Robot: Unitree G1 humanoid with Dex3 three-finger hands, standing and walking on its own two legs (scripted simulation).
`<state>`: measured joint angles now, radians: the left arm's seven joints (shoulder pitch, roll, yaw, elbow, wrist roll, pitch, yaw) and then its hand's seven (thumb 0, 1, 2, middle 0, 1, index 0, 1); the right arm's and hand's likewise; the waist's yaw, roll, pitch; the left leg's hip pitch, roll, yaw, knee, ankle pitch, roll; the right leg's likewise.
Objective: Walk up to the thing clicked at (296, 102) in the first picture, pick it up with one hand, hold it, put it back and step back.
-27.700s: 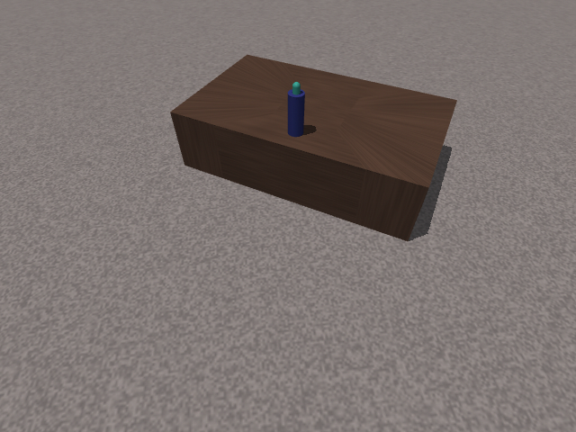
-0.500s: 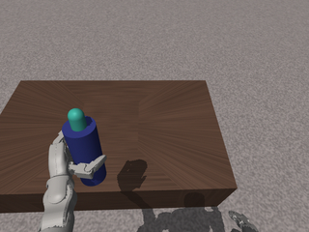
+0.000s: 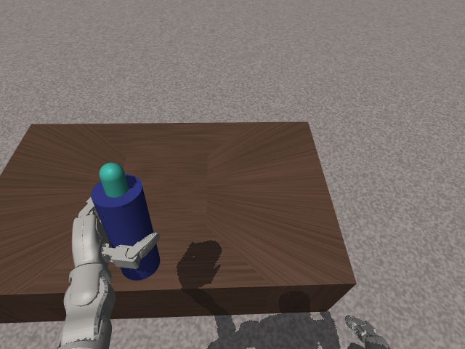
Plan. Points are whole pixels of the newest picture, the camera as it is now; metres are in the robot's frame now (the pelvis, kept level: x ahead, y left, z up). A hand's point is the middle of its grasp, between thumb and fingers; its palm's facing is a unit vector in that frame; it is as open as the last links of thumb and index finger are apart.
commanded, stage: hold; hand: left
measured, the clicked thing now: (127, 222) +0.34 +0.17 +0.05
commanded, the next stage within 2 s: crouch in 0.18 s
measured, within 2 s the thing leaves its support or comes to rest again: neither
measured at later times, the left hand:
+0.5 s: hand (126, 229) +0.34 +0.18 +0.03, palm faces +0.18 -0.98 +0.00, open 10.4 cm
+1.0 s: hand (134, 233) +0.41 +0.22 -0.12, palm faces +0.22 -0.98 -0.03, open 10.4 cm
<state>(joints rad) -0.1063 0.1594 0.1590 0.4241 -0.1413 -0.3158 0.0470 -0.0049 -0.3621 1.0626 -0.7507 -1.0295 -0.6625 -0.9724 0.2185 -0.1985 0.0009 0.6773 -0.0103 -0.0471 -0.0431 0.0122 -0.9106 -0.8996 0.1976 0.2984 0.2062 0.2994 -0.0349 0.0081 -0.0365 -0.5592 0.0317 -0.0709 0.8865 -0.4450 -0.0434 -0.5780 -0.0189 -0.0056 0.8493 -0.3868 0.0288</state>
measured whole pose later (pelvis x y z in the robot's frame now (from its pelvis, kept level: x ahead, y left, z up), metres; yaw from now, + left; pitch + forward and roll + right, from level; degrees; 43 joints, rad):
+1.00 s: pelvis -0.03 +0.01 -0.11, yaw -1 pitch +26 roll -3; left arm -0.53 0.32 0.35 0.94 -0.12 -0.59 -0.04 0.00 -0.37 1.07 -0.76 -1.03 -0.67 -0.97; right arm 0.22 -0.22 0.00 0.74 -0.06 -0.03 0.01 0.01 -0.92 -0.90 0.20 0.30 0.21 0.30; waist -0.11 0.01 -0.15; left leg -1.29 0.02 -0.11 1.45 -0.62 -0.05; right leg -1.29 -0.02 -0.01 1.38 -0.54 0.04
